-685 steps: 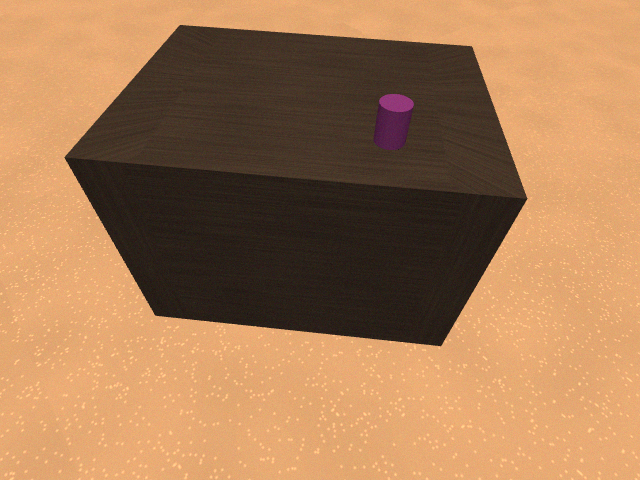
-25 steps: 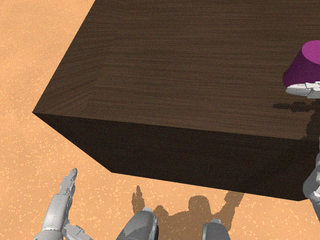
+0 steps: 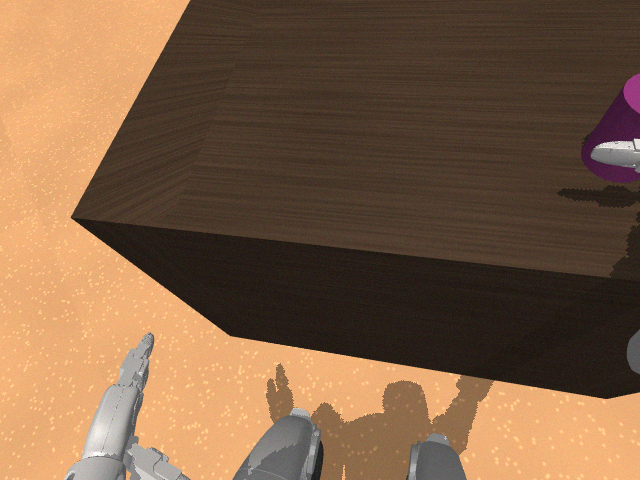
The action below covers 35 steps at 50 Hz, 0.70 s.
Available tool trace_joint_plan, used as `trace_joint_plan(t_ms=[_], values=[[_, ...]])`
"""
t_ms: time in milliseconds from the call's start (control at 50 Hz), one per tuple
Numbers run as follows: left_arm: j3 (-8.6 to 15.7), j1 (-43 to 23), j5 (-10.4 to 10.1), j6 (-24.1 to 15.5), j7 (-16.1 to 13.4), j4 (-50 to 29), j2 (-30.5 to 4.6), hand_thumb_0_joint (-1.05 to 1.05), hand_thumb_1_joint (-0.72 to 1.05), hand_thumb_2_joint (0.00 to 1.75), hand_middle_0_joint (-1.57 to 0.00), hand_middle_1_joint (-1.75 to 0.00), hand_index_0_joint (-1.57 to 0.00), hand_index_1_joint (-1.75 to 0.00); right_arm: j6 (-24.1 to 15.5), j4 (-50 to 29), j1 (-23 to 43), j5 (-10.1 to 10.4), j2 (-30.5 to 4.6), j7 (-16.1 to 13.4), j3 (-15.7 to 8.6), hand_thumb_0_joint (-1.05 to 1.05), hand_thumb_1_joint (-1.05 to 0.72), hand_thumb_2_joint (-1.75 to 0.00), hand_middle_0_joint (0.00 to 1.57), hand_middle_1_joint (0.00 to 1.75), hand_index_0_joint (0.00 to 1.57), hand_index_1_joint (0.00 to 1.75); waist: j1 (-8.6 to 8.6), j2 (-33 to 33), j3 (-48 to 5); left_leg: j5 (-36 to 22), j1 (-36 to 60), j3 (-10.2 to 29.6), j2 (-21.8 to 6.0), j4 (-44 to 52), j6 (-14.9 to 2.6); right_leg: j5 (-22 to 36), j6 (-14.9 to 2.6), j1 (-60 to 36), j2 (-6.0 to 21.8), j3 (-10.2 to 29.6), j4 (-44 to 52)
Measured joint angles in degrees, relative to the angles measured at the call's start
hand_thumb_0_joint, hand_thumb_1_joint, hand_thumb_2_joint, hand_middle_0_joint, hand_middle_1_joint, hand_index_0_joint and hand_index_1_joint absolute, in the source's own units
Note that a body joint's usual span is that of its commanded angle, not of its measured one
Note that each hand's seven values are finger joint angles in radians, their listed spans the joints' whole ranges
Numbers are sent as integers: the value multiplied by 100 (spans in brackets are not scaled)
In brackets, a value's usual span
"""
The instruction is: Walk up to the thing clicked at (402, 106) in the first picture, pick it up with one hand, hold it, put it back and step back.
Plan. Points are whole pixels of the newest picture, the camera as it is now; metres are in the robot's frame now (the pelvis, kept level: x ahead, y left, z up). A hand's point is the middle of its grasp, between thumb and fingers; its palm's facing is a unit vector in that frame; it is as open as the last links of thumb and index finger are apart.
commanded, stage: close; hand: right
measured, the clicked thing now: (637, 130) +0.56 -0.28 +0.06
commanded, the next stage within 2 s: settle in 0.42 s
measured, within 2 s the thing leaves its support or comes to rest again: leaves its support in 1.06 s
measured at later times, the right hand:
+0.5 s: hand out of the picture +0.53 -0.28 +0.10, palm faces +0.29 +0.96 +0.01, open 8.1 cm
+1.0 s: hand out of the picture +0.51 -0.27 +0.10, palm faces +0.30 +0.95 -0.01, open 6.7 cm
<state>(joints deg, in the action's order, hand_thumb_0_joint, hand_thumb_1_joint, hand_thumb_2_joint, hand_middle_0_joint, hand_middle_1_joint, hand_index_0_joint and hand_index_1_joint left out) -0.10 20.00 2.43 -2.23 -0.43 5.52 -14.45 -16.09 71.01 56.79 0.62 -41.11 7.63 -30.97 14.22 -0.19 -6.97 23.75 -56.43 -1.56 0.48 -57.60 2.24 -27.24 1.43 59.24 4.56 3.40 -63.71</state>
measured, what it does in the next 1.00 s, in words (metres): stands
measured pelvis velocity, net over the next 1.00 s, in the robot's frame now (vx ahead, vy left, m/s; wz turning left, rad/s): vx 0.02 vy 0.00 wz -0.01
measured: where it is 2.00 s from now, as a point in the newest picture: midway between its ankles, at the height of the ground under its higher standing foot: outside the picture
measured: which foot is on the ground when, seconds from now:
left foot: down 0.00-1.00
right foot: down 0.00-1.00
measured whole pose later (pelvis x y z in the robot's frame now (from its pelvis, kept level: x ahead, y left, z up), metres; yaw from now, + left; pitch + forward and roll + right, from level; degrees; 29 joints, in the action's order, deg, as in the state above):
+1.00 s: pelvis +0.02 +0.00 +0.02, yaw +0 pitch +19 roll +3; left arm 0.4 20.4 1.4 -0.2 0.7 7.2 -13.5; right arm -13.8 64.7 47.2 1.3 -33.7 5.0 -30.4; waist 11.3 0.0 -7.4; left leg 23.5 -47.8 -0.7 0.0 -52.5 2.2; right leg -26.6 1.4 49.9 4.2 2.2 -57.6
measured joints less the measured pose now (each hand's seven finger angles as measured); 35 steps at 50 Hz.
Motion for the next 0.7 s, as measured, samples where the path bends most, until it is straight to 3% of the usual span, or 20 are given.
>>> trace_joint_plan(t_ms=[80,200,280,380,560,700], values=[[-1,-67,-6,79,16,-119,19,-1,-53,5,-5,-5,-6,-5,-40,41,-90,24,-8,-74,-77,-1,34,-13,55,31,55,32,-6,65,-19,16,8,44,6,10,21,-37,-24,-23,9,-46,0],[-60,105,-53,58,79,-417,130,-1,-53,5,-5,-5,-6,-5,-35,-348,-486,98,246,-87,-19,-1,27,-27,66,47,72,48,-110,40,-116,70,212,54,-32,108,33,-70,-31,-236,-24,-69,129],[7,165,-69,12,117,-182,155,-1,-52,5,-6,-5,-6,-5,-16,-421,-536,170,330,-94,51,-1,18,-38,72,57,82,60,-150,13,-186,113,335,23,-47,156,29,-104,-28,-341,-39,-43,170],[127,11,-65,76,119,-33,97,-1,-52,5,-6,-5,-6,-5,-66,-328,-422,161,294,-93,55,-2,15,-50,70,62,94,73,-177,10,-113,132,277,50,-43,97,42,-133,-38,-293,-34,-66,109],[-25,156,-95,198,242,-299,159,-1,-52,4,-6,-5,-6,-5,13,-492,-704,110,350,4,-166,-4,18,-68,62,76,107,99,-136,45,-116,93,391,98,-51,203,37,-80,-32,-449,-38,-123,267],[123,123,-86,242,193,-221,51,-1,-52,4,-6,-5,-7,-5,-74,-448,-688,115,415,-22,-196,-4,21,-83,54,85,113,117,-165,29,-87,89,397,98,-38,173,23,-69,-22,-468,-26,-120,258]])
